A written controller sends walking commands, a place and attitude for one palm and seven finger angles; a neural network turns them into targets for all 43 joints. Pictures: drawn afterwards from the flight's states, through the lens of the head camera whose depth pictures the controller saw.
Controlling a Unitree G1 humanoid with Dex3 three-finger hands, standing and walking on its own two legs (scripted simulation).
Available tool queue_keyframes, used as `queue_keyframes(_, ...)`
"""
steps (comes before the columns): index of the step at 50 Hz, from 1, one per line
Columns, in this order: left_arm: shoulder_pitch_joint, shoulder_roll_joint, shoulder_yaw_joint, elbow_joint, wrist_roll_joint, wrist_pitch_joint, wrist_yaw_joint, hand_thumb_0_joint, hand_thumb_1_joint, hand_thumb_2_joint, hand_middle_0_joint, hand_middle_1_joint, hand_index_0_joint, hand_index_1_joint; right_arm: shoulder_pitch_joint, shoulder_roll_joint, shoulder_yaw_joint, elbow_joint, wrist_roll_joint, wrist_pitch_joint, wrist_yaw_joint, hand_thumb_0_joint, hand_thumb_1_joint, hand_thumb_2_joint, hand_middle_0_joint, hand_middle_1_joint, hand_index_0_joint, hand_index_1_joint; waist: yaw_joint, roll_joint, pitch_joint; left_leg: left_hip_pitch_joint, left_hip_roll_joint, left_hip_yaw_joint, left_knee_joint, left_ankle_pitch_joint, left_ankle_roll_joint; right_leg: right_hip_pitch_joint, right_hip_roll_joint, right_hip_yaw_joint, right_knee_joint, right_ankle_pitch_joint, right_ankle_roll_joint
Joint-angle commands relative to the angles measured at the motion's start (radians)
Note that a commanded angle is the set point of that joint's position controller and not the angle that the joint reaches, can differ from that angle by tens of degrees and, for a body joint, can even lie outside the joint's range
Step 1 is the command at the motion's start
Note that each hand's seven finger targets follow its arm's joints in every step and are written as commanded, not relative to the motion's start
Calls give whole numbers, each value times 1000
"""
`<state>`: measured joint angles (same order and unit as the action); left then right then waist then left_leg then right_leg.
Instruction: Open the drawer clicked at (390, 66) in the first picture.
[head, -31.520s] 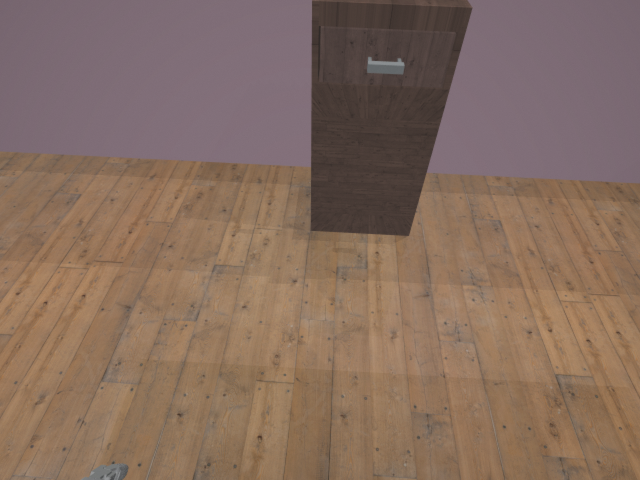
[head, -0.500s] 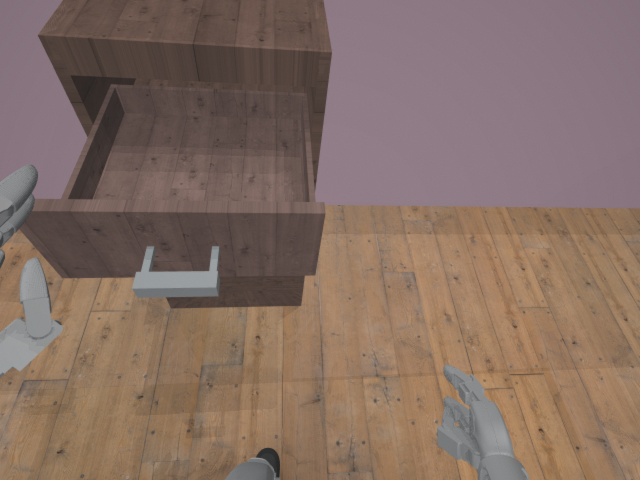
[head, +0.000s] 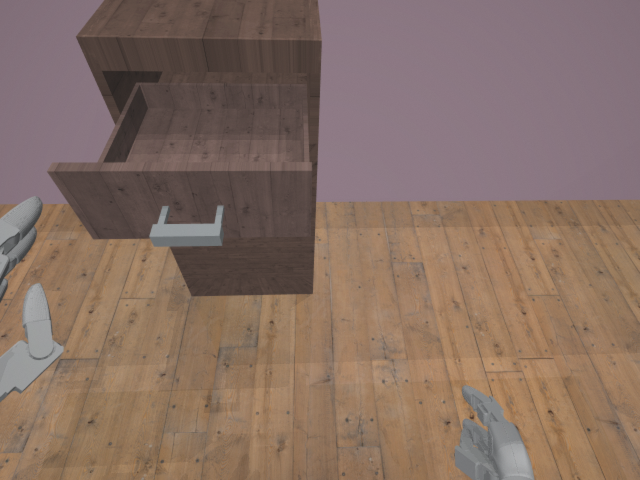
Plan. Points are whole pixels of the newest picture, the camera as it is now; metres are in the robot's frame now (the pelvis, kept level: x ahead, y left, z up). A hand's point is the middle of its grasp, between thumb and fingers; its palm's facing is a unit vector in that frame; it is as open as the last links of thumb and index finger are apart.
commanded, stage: stop stepping back and stand still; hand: left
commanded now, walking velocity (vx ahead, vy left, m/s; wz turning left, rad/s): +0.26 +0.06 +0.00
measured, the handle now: (190, 223) +0.48 +0.22 +0.00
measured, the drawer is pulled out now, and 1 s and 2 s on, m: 0.28 0.28 0.28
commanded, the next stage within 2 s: let the arm hang, fingers relaxed in 0.40 s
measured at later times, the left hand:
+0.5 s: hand (14, 379) +0.17 +0.24 +0.18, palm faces +0.38 -0.80 -0.46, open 7.4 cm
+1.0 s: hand out of the picture -0.08 +0.19 -0.16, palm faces +0.08 -0.97 -0.22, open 7.1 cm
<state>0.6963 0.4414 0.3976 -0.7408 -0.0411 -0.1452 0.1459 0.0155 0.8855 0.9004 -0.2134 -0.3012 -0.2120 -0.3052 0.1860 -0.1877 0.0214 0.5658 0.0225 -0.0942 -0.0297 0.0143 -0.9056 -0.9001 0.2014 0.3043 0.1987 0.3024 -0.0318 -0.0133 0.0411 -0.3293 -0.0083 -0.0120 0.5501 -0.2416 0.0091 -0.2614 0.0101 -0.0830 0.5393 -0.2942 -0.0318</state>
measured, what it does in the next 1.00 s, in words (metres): stands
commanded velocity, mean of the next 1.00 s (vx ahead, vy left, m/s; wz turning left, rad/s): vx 0.03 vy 0.02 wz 0.00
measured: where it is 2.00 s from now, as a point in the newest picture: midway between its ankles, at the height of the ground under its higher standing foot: outside the picture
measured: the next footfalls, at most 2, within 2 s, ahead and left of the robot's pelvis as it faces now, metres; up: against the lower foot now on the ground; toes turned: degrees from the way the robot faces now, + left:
none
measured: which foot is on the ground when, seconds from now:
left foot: down 0.00-1.00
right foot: down 0.00-1.00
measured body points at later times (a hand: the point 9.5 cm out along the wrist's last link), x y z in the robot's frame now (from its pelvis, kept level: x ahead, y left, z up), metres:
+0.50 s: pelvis -0.01 +0.00 +0.00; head -0.01 +0.00 +0.45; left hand +0.15 +0.28 +0.20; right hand +0.18 -0.22 -0.07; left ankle -0.02 +0.12 -0.73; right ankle -0.01 -0.09 -0.73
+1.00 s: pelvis -0.04 +0.00 +0.01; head -0.01 +0.01 +0.45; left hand -0.08 +0.25 -0.15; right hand -0.04 -0.23 -0.15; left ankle -0.02 +0.12 -0.73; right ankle -0.01 -0.09 -0.73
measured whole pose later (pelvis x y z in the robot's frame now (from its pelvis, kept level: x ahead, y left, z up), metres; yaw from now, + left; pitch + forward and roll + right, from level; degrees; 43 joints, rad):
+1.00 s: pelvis -0.04 +0.00 +0.01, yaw +3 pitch -1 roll -1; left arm 0.34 0.20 0.03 1.03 0.02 0.04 0.01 0.00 0.95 0.90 -0.21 -0.30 -0.20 -0.30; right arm 0.34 -0.17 0.01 1.02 -0.02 0.05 -0.02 0.01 -0.91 -0.90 0.20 0.30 0.20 0.30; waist 0.01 0.01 0.09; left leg -0.25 0.01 0.00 0.48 -0.22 0.00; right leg -0.23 -0.01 -0.14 0.44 -0.20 -0.04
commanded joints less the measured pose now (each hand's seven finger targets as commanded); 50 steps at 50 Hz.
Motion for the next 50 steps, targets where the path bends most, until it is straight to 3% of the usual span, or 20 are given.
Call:
queue_keyframes(1,32,114,133,-57,-24,-64,24,0,900,900,-200,-300,-200,-300,-91,-150,-79,-137,7,-14,-19,0,-900,-900,200,300,200,300,2,-139,-67,-75,-2,-7,167,-206,7,-59,-241,337,-327,-359,-90)
queue_keyframes(2,-8,101,112,-30,-25,-60,18,0,900,900,-200,-300,-200,-300,-93,-148,-83,-124,10,-4,-23,0,-900,-900,200,300,200,300,2,-180,-40,-69,-8,16,332,-187,5,-142,-315,411,-381,-402,-125)
queue_keyframes(3,-64,98,101,-14,-19,-62,12,0,900,900,-200,-300,-200,-300,-101,-148,-79,-115,5,-2,-23,0,-900,-900,200,300,200,300,0,-166,-30,-69,7,4,391,-186,9,-180,-330,387,-381,-347,-133)
queue_keyframes(6,-94,89,83,77,-3,-62,13,0,900,900,-200,-300,-200,-300,-92,-124,-53,-101,-7,-6,-31,0,-900,-900,200,300,200,300,-6,-123,-55,17,47,16,143,-124,27,-159,-263,224,-294,-260,-88)
queue_keyframes(8,-117,76,53,55,9,-67,21,0,900,900,-200,-300,-200,-300,-90,-128,-50,-103,-9,-16,-42,0,-900,-900,200,300,200,300,0,-55,-51,83,26,46,-66,-102,37,-126,-210,181,-245,-254,-57)
queue_keyframes(9,-123,81,42,11,9,-70,25,0,900,900,-200,-300,-200,-300,-100,-136,-53,-114,-8,-24,-49,0,-900,-900,200,300,200,300,8,-2,-38,103,39,25,-152,-110,45,-107,-192,173,-215,-212,-40)
queue_keyframes(11,-141,85,32,-86,15,-87,29,0,900,900,-200,-300,-200,-300,-89,-158,-57,-133,-17,-38,-46,0,-900,-900,200,300,200,300,22,145,-56,75,133,-119,-216,-53,87,-32,-99,117,-80,-22,5)
queue_keyframes(13,-103,114,63,-116,16,-89,33,0,900,900,-200,-300,-200,-300,-79,-142,-50,-128,-10,-48,-39,0,-900,-900,200,300,200,300,28,127,-137,66,143,-113,-167,102,84,46,-80,79,-34,112,27)
queue_keyframes(20,-68,99,74,-69,-2,-85,38,0,900,900,-200,-300,-200,-300,-73,-144,-56,-124,-9,-56,-28,0,-900,-900,200,300,200,300,23,41,-146,82,74,-22,-86,251,17,121,-108,116,-96,351,3)
queue_keyframes(24,-68,78,69,21,-10,-79,30,0,900,900,-200,-300,-200,-300,-88,-142,-57,-125,-7,-38,-30,0,-900,-900,200,300,200,300,20,23,-103,85,71,-25,-123,180,15,85,-96,119,-156,258,12)
queue_keyframes(25,-212,-40,-308,798,101,59,-109,0,900,900,-200,-300,-200,-300,-83,-286,-103,132,-18,-75,50,0,-900,-900,200,300,200,300,-18,61,-11,12,94,-36,14,261,13,-53,-147,41,24,312,-8)
queue_keyframes(26,-200,-78,-283,830,95,125,-130,0,900,900,-200,-300,-200,-300,-4,-224,-102,138,-26,-21,50,0,-900,-900,200,300,200,300,5,57,-93,49,104,-48,-20,275,12,-55,-118,73,30,237,-7)
queue_keyframes(28,-237,-109,-297,871,86,144,-140,0,900,900,-200,-300,-200,-300,-12,-189,-74,122,-31,12,45,0,-900,-900,200,300,200,300,17,62,-90,-29,132,-97,-65,180,46,-53,-85,39,54,63,12)
queue_keyframes(30,-298,-97,-305,970,86,144,-144,0,900,900,-200,-300,-200,-300,-22,-189,-61,119,-39,30,38,0,-900,-900,200,300,200,300,29,-89,-121,-41,135,-136,-55,252,65,15,-78,50,44,121,11)
queue_keyframes(33,-355,-60,-311,1152,83,150,-146,0,900,900,-200,-300,-200,-300,-11,-173,-57,143,-41,58,25,0,-900,-900,200,300,200,300,26,-238,-152,40,44,-45,36,185,26,50,-188,138,-50,338,-44)
queue_keyframes(35,-406,-59,-325,1265,74,160,-138,0,900,900,-200,-300,-200,-300,4,-151,-51,175,-47,81,22,0,-900,-900,200,300,200,300,15,-120,-101,86,34,-28,9,148,17,0,-201,144,-86,265,-63)
queue_keyframes(38,-426,-79,-344,1414,64,163,-132,0,900,900,-200,-300,-200,-300,11,-132,-36,234,-49,92,18,0,-900,-900,200,300,200,300,24,107,-31,65,72,-72,-106,155,28,9,-133,113,-103,110,-31)
queue_keyframes(42,-371,-126,-340,1576,60,160,-126,0,900,900,-200,-300,-200,-300,55,-108,-36,300,-49,98,6,0,-900,-900,200,300,200,300,40,195,-29,22,79,-80,-169,3,32,89,-114,103,-167,19,-29)
queue_keyframes(45,-369,-128,-349,1657,57,156,-127,0,900,900,-200,-300,-200,-300,113,-90,-36,346,-45,105,1,0,-900,-900,200,300,200,300,33,121,-54,59,84,-74,-168,-14,33,94,-119,104,-204,0,-34)
queue_keyframes(50,-364,-147,-358,1747,54,154,-124,0,900,900,-200,-300,-200,-300,181,-71,-36,412,-42,109,-4,0,-900,-900,200,300,200,300,24,43,2,83,94,-70,-190,1,35,47,-121,93,-233,-25,-37)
